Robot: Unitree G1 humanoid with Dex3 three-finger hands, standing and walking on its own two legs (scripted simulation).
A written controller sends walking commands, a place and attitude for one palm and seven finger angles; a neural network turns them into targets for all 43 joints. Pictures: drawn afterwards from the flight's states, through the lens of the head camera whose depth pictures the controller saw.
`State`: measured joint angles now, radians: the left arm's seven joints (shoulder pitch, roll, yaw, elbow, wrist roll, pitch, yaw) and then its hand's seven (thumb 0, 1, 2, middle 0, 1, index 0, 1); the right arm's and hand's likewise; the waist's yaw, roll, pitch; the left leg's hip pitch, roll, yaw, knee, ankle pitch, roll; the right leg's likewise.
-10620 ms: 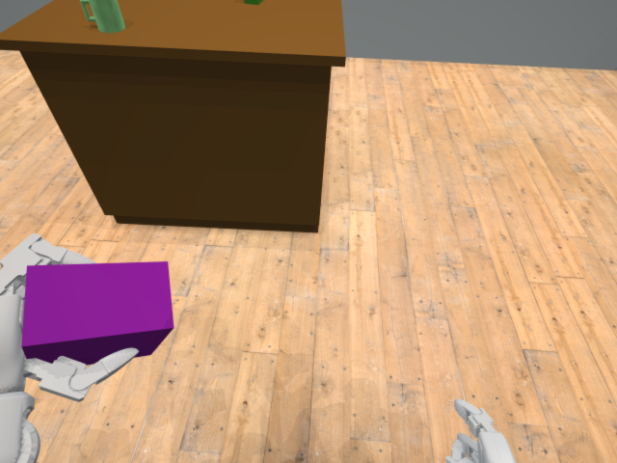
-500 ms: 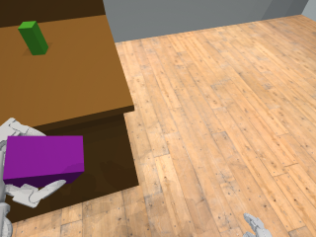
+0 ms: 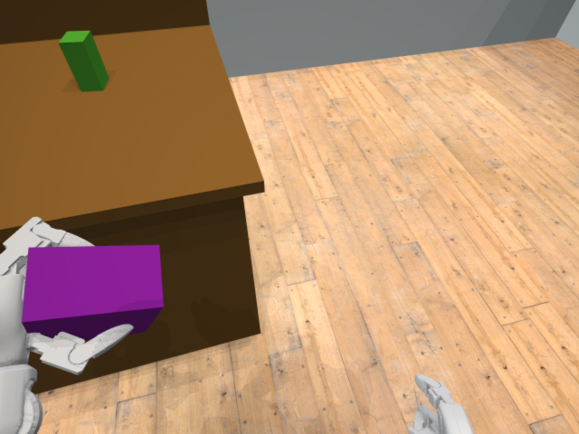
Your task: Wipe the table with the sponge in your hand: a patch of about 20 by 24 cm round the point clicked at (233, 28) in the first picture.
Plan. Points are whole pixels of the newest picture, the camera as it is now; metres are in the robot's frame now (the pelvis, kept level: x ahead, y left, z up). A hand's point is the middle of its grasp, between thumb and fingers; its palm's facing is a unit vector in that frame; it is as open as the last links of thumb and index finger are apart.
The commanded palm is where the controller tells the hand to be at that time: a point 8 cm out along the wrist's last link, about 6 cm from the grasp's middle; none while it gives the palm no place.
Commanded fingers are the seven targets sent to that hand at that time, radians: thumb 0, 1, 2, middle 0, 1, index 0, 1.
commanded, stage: look again from close up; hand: left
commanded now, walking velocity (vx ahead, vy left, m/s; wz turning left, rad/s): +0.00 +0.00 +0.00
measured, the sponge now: (114, 295) +0.22 +0.21 +0.14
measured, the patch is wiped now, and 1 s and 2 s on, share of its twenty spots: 0.00 0.00 0.00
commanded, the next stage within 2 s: shuffle to correct the standing spot in 0.38 s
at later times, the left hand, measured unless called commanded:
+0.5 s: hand (53, 272) +0.25 +0.29 +0.14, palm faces +0.37 -0.83 -0.41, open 10.7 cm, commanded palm +0.19 +0.30 +0.18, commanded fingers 0.00 0.10 1.30 -1.20 -1.60 -1.20 -1.60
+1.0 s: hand (65, 228) +0.29 +0.29 +0.16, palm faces +0.34 -0.85 -0.40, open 10.7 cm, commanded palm +0.23 +0.33 +0.18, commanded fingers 0.00 0.10 1.30 -1.20 -1.60 -1.20 -1.60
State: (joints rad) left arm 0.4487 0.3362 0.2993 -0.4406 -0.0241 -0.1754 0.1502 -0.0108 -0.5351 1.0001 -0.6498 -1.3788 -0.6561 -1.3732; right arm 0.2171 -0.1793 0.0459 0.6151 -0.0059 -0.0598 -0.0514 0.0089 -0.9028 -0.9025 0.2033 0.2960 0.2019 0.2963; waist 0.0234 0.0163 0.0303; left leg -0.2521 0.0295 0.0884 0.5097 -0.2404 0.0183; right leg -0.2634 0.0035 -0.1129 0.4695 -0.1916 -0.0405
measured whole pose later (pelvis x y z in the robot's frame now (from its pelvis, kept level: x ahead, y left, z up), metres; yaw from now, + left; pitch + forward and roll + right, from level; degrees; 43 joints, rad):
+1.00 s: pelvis +0.06 +0.06 -0.02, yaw -1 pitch -1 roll -2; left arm 0.40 0.39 0.37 -0.53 -0.03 -0.21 0.10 -0.01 -0.54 1.00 -0.66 -1.37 -0.67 -1.36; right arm 0.24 -0.23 0.01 0.54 0.00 -0.08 0.01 0.01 -0.90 -0.90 0.20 0.30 0.20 0.30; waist 0.00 -0.01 0.06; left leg -0.28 -0.01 0.13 0.77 -0.41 0.06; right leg -0.26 -0.05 -0.06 0.65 -0.37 0.03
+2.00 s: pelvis +0.14 +0.21 -0.01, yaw -5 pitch -1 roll +2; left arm 0.45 0.37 0.39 -0.45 -0.02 -0.22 0.11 -0.01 -0.54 1.00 -0.67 -1.36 -0.68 -1.35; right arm 0.23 -0.19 0.01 0.65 0.01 -0.08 0.00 0.01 -0.90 -0.90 0.20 0.30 0.20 0.30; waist 0.04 0.00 0.03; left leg -0.51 0.02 0.06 1.03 -0.36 -0.01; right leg -0.28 -0.09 -0.07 0.61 -0.31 0.00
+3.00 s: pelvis +0.19 +0.28 +0.00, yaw -5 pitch +0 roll -1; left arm 0.22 0.45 0.42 -0.28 -0.02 -0.19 0.09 -0.01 -0.55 1.01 -0.68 -1.35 -0.69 -1.35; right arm 0.20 -0.19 0.02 0.60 0.00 -0.14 -0.03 0.01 -0.90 -0.90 0.20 0.30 0.20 0.30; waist 0.08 0.00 0.05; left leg -0.28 0.03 0.05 0.46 -0.19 0.02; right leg -0.22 0.02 -0.07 0.41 -0.20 -0.02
